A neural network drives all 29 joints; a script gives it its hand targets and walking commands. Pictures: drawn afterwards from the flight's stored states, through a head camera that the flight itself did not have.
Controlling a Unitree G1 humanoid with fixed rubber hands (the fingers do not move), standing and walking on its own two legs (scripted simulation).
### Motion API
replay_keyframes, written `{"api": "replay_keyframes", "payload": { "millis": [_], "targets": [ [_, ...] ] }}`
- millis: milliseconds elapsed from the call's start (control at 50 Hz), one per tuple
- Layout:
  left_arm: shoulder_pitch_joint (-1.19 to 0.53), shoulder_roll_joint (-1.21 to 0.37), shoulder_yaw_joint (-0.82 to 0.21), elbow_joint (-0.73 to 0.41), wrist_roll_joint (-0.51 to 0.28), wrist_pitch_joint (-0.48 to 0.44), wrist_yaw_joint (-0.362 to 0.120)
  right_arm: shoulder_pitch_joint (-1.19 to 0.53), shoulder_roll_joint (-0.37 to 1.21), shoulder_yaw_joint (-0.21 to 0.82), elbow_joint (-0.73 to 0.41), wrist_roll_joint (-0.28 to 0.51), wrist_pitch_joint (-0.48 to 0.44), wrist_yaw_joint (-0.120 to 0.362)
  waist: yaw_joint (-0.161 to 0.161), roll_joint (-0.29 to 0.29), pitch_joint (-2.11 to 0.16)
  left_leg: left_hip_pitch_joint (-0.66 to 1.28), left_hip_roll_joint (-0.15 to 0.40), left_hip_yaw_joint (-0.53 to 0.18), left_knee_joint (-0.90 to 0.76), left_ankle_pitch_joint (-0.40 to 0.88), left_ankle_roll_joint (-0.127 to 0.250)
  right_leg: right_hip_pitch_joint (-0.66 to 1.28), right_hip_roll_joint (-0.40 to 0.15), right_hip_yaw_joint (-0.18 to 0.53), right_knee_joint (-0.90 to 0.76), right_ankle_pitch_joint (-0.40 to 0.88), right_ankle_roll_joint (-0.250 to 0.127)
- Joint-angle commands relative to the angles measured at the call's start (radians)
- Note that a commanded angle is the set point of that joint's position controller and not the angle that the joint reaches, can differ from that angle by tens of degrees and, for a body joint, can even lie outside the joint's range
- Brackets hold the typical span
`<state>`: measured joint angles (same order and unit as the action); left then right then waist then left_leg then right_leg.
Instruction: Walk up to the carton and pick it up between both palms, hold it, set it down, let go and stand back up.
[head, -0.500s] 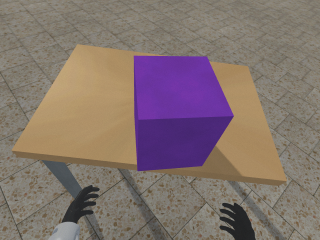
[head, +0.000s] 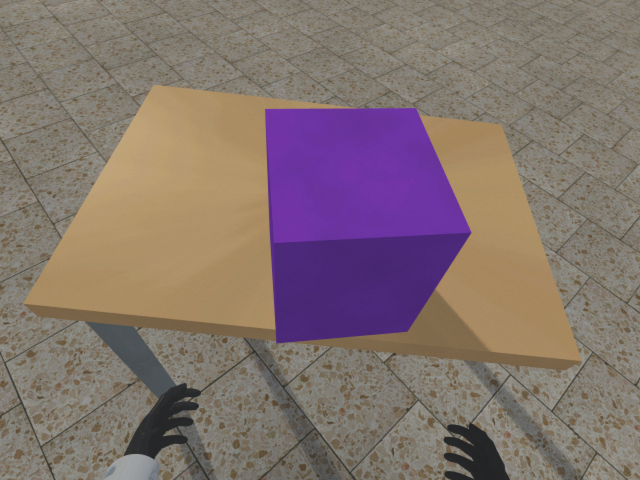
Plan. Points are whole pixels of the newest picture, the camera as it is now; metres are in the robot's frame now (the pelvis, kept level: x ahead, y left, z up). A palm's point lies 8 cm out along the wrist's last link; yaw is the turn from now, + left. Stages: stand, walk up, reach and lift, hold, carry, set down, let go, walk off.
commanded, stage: let go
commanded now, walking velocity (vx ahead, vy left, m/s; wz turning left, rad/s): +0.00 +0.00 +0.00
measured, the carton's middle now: (343, 231) +0.43 +0.01 +0.04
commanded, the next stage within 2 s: stand in 0.18 s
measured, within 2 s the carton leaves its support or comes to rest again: neither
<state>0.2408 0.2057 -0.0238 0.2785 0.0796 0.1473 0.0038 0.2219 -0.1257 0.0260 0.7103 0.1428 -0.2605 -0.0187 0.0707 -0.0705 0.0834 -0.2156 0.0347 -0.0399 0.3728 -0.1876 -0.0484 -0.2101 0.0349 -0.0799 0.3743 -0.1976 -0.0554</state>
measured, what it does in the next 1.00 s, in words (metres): stands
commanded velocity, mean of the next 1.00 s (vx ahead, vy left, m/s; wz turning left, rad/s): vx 0.00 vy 0.00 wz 0.00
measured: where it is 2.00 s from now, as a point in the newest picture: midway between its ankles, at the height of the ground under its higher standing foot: outside the picture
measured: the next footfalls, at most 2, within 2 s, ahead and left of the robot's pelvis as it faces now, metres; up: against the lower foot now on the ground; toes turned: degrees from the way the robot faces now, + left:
none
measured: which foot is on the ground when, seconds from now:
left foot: down 0.00-1.00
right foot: down 0.00-1.00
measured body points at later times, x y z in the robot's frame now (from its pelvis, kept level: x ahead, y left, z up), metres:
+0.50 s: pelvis +0.01 +0.02 -0.01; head +0.01 +0.04 +0.44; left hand +0.14 +0.29 -0.10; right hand +0.17 -0.25 -0.09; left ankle +0.00 +0.15 -0.74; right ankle +0.00 -0.08 -0.74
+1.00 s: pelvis +0.02 +0.03 -0.01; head +0.01 +0.04 +0.44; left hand +0.11 +0.30 -0.12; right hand +0.17 -0.26 -0.09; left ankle +0.00 +0.15 -0.74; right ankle +0.00 -0.08 -0.74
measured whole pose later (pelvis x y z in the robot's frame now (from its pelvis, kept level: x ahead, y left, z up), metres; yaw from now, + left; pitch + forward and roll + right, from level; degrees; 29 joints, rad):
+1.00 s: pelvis +0.02 +0.03 -0.01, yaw +0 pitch -1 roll -2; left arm 0.24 0.32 -0.02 0.79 0.07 -0.03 -0.02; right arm 0.22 -0.37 0.03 0.75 0.08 -0.05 -0.02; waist 0.07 0.01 -0.02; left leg -0.22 0.04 -0.04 0.53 -0.31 -0.02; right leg -0.16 0.04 -0.08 0.42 -0.25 -0.03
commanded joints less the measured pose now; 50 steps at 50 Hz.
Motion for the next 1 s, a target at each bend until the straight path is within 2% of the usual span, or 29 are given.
{"api": "replay_keyframes", "payload": {
  "millis": [0,120,140,160,200,220,240,280,300,320,360,380,420,440,480,500,580,600,660,680,700,740,800,840,880,900,920,940,980],
  "targets": [
    [-0.073,0.161,0.059,-0.044,-0.107,-0.04,0.011,-0.102,-0.126,-0.111,-0.071,-0.161,-0.057,-0.001,-0.119,0.045,-0.193,0.152,-0.049,0.101,0.013,0.115,0.045,0.06,-0.065,0.075,-0.062,0.122,0.08],
    [-0.086,0.15,0.047,-0.031,-0.078,-0.028,0.013,-0.096,-0.142,-0.126,-0.038,-0.157,-0.036,0.001,-0.129,0.086,-0.158,0.165,-0.035,0.093,0.015,0.092,0.04,0.04,-0.055,0.057,-0.058,0.073,0.061],
    [-0.08,0.144,0.053,-0.026,-0.083,-0.028,0.013,-0.09,-0.143,-0.122,-0.067,-0.167,-0.042,0.004,-0.125,0.055,-0.19,0.17,-0.042,0.099,0.02,0.088,0.05,0.052,-0.054,0.068,-0.065,0.071,0.062],
    [0.007,0.264,0.124,0.132,-0.04,-0.101,0.024,-0.001,-0.367,-0.118,-0.044,-0.231,0.059,0.006,-0.012,0.2,-0.353,0.011,0.052,-0.019,0.14,0.284,0.07,0.181,-0.125,0.119,0.061,0.1,0.079],
    [0.037,0.3,0.141,0.187,-0.031,-0.139,0.019,0.0,-0.343,-0.132,-0.05,-0.229,0.129,0.007,-0.03,0.069,-0.278,-0.088,0.048,-0.02,0.154,0.215,0.074,0.217,-0.137,0.101,0.057,0.231,0.093],
    [0.06,0.278,0.131,0.186,-0.039,-0.153,0.015,-0.004,-0.361,-0.129,-0.05,-0.218,0.14,0.005,-0.037,0.115,-0.315,-0.069,0.048,-0.027,0.166,0.177,0.075,0.198,-0.153,0.107,0.039,0.159,0.071],
    [0.041,0.296,0.136,0.209,-0.017,-0.168,0.011,-0.017,-0.318,-0.115,-0.057,-0.211,0.155,0.005,-0.031,0.072,-0.26,-0.088,0.06,-0.031,0.141,0.104,0.086,0.163,-0.163,0.106,0.036,0.082,0.057],
    [-0.017,0.301,0.133,0.24,-0.025,-0.184,0.008,-0.016,-0.325,-0.105,-0.073,-0.202,0.173,0.014,-0.067,-0.003,-0.171,-0.077,0.048,-0.047,0.119,0.006,0.097,0.034,-0.141,0.124,-0.011,-0.089,0.028],
    [0.0,0.301,0.128,0.27,-0.03,-0.19,-0.001,-0.007,-0.334,-0.091,-0.063,-0.204,0.182,0.009,-0.055,-0.016,-0.123,-0.083,0.056,-0.054,0.117,-0.056,0.114,-0.012,-0.14,0.126,-0.025,-0.177,0.018],
    [-0.048,0.283,0.126,0.263,-0.027,-0.194,-0.007,-0.013,-0.344,-0.089,-0.056,-0.201,0.182,0.016,-0.053,0.04,-0.115,-0.06,0.045,-0.041,0.123,-0.047,0.107,-0.012,-0.136,0.142,-0.037,-0.163,0.016],
    [-0.023,0.291,0.113,0.312,-0.037,-0.207,-0.011,0.009,-0.394,-0.094,-0.02,-0.2,0.184,0.013,-0.05,0.07,-0.117,-0.039,0.049,-0.048,0.1,-0.03,0.103,-0.026,-0.14,0.148,-0.032,-0.167,0.014],
    [-0.047,0.28,0.105,0.327,-0.035,-0.202,-0.014,-0.001,-0.413,-0.088,-0.042,-0.198,0.187,0.01,-0.073,0.091,-0.12,-0.041,0.064,-0.053,0.109,-0.009,0.104,-0.007,-0.129,0.126,-0.019,-0.087,0.022],
    [-0.025,0.298,0.108,0.358,-0.051,-0.216,-0.014,-0.029,-0.398,-0.078,-0.047,-0.186,0.191,0.015,-0.05,0.067,-0.17,-0.019,0.072,-0.074,0.107,0.062,0.116,0.026,-0.127,0.133,0.015,-0.033,0.023],
    [-0.019,0.297,0.102,0.386,-0.056,-0.215,-0.017,-0.029,-0.436,-0.078,-0.027,-0.205,0.194,0.008,-0.05,0.117,-0.178,-0.008,0.067,-0.069,0.101,0.097,0.111,0.029,-0.125,0.122,0.02,0.021,0.027],
    [-0.01,0.299,0.104,0.385,-0.046,-0.212,-0.018,-0.078,-0.456,-0.095,-0.038,-0.2,0.188,0.006,-0.023,0.132,-0.134,-0.057,0.074,-0.106,0.091,0.059,0.122,0.055,-0.124,0.118,0.019,0.0,0.025],
    [-0.01,0.348,0.111,0.401,-0.041,-0.212,-0.018,-0.043,-0.441,-0.082,-0.045,-0.196,0.192,0.011,-0.041,0.096,-0.116,-0.069,0.065,-0.071,0.097,0.1,0.111,0.047,-0.132,0.125,0.03,0.009,0.014],
    [-0.021,0.307,0.095,0.429,-0.052,-0.212,-0.018,-0.06,-0.455,-0.076,-0.033,-0.192,0.191,0.01,-0.05,0.153,-0.153,-0.024,0.071,-0.071,0.116,0.094,0.112,0.073,-0.15,0.142,-0.004,0.059,0.008],
    [-0.023,0.349,0.101,0.433,-0.047,-0.214,-0.021,-0.07,-0.454,-0.077,-0.038,-0.184,0.196,0.01,-0.057,0.115,-0.16,-0.024,0.062,-0.053,0.117,0.123,0.098,0.061,-0.144,0.124,0.022,0.104,0.006],
    [-0.006,0.349,0.096,0.46,-0.057,-0.211,-0.016,-0.055,-0.441,-0.067,-0.048,-0.186,0.201,0.011,-0.04,0.148,-0.147,-0.019,0.082,-0.061,0.11,0.15,0.119,0.074,-0.148,0.145,0.008,0.132,0.006],
    [-0.014,0.33,0.104,0.481,-0.04,-0.219,-0.015,-0.04,-0.44,-0.078,-0.025,-0.182,0.197,0.004,-0.057,0.138,-0.174,-0.009,0.07,-0.054,0.107,0.16,0.104,0.091,-0.15,0.123,0.024,0.142,0.018],
    [-0.005,0.355,0.097,0.487,-0.053,-0.216,-0.014,-0.029,-0.434,-0.066,-0.024,-0.181,0.194,0.005,-0.057,0.059,-0.184,0.013,0.082,-0.081,0.104,0.217,0.116,0.092,-0.147,0.117,0.025,0.176,0.019],
    [-0.06,0.344,0.095,0.488,-0.048,-0.215,-0.019,-0.046,-0.453,-0.074,-0.02,-0.185,0.205,0.002,-0.063,0.157,-0.102,-0.007,0.083,-0.067,0.111,0.184,0.11,0.068,-0.144,0.136,0.0,0.145,0.02],
    [-0.01,0.356,0.097,0.517,-0.06,-0.211,-0.014,-0.055,-0.426,-0.069,-0.028,-0.176,0.206,0.014,-0.051,0.064,-0.156,0.018,0.079,-0.068,0.097,0.206,0.106,0.076,-0.139,0.099,0.017,0.132,0.027],
    [-0.045,0.329,0.085,0.508,-0.059,-0.205,-0.014,-0.045,-0.464,-0.078,0.0,-0.181,0.2,-0.001,-0.048,0.135,-0.131,-0.015,0.076,-0.07,0.098,0.144,0.118,0.08,-0.154,0.13,-0.009,0.114,0.019],
    [-0.046,0.34,0.088,0.524,-0.054,-0.214,-0.018,-0.053,-0.458,-0.071,-0.013,-0.184,0.208,0.004,-0.064,0.132,-0.14,0.011,0.086,-0.064,0.098,0.154,0.115,0.068,-0.149,0.118,-0.005,0.112,0.026],
    [-0.038,0.332,0.087,0.528,-0.059,-0.213,-0.016,-0.048,-0.43,-0.081,-0.005,-0.178,0.208,0.001,-0.063,0.024,-0.166,0.052,0.083,-0.072,0.088,0.163,0.109,0.072,-0.138,0.09,0.005,0.103,0.023],
    [-0.044,0.371,0.095,0.534,-0.052,-0.22,-0.013,-0.062,-0.445,-0.076,-0.014,-0.172,0.208,0.007,-0.057,0.04,-0.114,0.023,0.089,-0.059,0.107,0.179,0.114,0.06,-0.157,0.114,-0.015,0.172,0.029],
    [-0.049,0.345,0.089,0.523,-0.065,-0.227,-0.007,-0.079,-0.436,-0.072,-0.001,-0.178,0.216,0.003,-0.047,0.146,-0.121,0.035,0.081,-0.073,0.085,0.194,0.122,0.059,-0.153,0.127,-0.004,0.162,0.027],
    [-0.033,0.352,0.096,0.529,-0.065,-0.226,-0.009,-0.009,-0.427,-0.062,0.013,-0.184,0.204,0.004,-0.072,0.079,-0.138,0.032,0.071,-0.072,0.081,0.199,0.111,0.075,-0.146,0.124,0.011,0.189,0.018]
  ]
}}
